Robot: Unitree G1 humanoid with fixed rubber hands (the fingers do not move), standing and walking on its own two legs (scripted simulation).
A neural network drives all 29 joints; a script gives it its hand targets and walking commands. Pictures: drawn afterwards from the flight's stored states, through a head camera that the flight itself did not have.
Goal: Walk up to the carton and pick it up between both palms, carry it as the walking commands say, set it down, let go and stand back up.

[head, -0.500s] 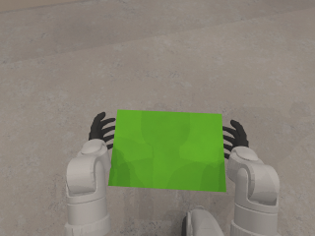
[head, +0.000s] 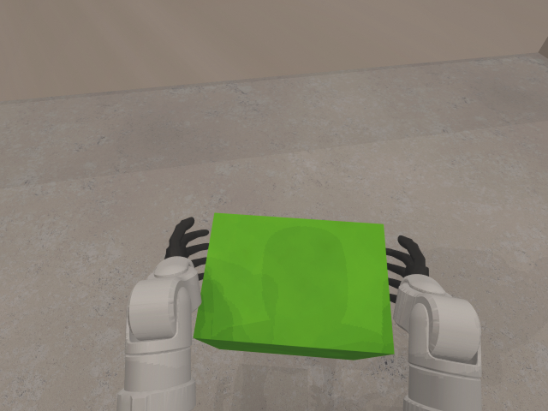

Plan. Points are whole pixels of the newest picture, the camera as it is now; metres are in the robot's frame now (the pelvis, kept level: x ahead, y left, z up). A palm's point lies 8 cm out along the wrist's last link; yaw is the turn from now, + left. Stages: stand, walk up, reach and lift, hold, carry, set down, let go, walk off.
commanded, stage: carry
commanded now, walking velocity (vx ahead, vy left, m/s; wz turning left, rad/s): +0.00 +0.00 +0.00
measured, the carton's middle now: (291, 294) +0.30 -0.01 -0.02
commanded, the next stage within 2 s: none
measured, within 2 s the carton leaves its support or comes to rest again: neither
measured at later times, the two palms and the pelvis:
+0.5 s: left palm (191, 177) +0.47 +0.17 +0.08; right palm (376, 194) +0.44 -0.15 +0.07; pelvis +0.17 +0.02 -0.01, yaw -2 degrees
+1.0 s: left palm (200, 145) +0.52 +0.16 +0.10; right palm (379, 165) +0.49 -0.16 +0.09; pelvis +0.23 +0.01 +0.01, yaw -2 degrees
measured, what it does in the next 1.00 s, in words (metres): walks ahead: left foot, then right foot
